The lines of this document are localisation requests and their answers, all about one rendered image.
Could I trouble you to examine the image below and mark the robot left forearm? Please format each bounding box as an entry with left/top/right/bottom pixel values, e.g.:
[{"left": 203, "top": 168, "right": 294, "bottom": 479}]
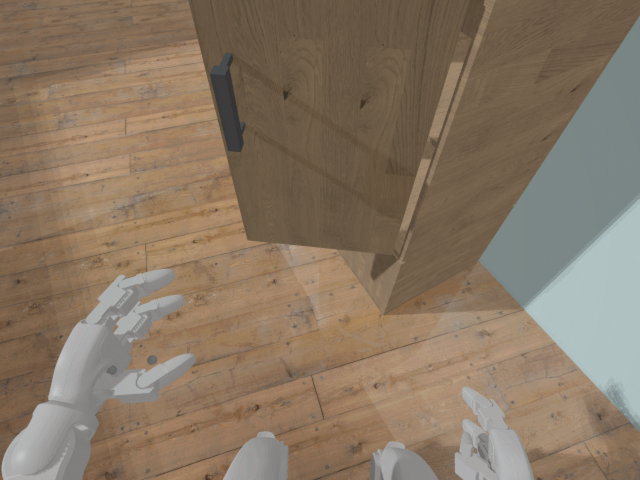
[{"left": 2, "top": 401, "right": 99, "bottom": 480}]

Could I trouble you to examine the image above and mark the left robot hand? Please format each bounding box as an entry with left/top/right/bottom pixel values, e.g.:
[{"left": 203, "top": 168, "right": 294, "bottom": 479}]
[{"left": 48, "top": 269, "right": 196, "bottom": 415}]

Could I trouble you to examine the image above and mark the robot left thigh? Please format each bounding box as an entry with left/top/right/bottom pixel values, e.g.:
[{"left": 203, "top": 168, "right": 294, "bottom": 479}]
[{"left": 223, "top": 437, "right": 289, "bottom": 480}]

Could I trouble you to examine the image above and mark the right robot shin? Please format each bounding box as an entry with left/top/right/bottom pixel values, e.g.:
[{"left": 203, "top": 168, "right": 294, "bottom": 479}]
[{"left": 384, "top": 441, "right": 405, "bottom": 449}]

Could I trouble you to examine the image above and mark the cupboard door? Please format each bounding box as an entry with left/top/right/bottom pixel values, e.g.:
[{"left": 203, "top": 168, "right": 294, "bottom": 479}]
[{"left": 188, "top": 0, "right": 470, "bottom": 255}]

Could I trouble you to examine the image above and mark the right robot hand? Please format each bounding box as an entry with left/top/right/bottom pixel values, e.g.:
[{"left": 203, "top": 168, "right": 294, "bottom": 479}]
[{"left": 455, "top": 387, "right": 534, "bottom": 480}]

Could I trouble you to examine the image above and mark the handle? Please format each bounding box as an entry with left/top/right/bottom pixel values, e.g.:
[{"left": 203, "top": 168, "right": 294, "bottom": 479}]
[{"left": 210, "top": 53, "right": 245, "bottom": 152}]

